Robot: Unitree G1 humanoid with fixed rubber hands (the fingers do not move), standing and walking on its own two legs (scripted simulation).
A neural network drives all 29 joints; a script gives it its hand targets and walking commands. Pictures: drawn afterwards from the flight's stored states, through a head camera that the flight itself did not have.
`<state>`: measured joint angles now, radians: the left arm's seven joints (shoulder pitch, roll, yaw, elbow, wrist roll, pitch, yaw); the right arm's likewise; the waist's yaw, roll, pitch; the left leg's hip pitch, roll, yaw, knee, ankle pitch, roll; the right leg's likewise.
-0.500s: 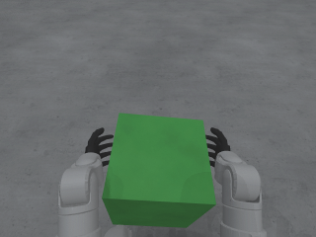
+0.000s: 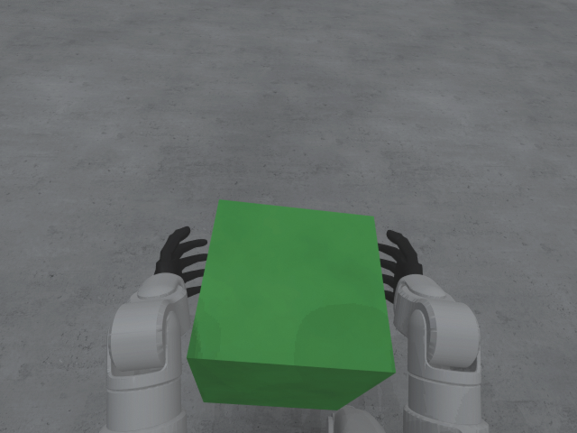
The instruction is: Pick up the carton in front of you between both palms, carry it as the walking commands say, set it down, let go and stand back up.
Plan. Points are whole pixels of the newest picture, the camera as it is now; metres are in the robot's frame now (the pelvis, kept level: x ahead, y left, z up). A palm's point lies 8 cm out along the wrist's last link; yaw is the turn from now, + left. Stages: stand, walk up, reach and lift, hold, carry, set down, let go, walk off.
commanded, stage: carry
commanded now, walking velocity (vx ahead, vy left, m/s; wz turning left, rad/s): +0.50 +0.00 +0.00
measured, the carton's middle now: (283, 314) +0.27 +0.00 -0.01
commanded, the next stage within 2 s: hold in 1.90 s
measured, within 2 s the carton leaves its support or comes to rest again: neither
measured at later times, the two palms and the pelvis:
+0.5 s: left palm (211, 154) +0.53 +0.12 +0.07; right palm (379, 159) +0.54 -0.17 +0.06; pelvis +0.25 -0.03 -0.01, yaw +3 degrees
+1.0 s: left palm (197, 126) +0.60 +0.16 +0.07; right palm (357, 129) +0.60 -0.14 +0.07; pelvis +0.33 +0.00 -0.02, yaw +2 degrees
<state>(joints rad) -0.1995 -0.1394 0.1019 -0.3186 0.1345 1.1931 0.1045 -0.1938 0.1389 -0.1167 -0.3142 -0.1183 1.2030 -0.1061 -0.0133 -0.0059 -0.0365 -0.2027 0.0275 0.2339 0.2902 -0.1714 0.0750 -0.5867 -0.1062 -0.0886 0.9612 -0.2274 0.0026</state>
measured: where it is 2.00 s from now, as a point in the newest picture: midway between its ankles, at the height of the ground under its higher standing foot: (274, 404)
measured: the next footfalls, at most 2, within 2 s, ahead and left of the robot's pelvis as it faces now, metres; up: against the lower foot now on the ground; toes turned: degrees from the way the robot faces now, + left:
right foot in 0.24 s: +0.35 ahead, -0.13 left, +0.00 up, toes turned +10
left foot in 0.52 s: +0.32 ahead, +0.11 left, +0.00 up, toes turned +5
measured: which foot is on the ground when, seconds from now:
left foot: down 0.00-0.26, up 0.28-0.50, down 0.52-1.00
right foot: up 0.00-0.22, down 0.24-1.00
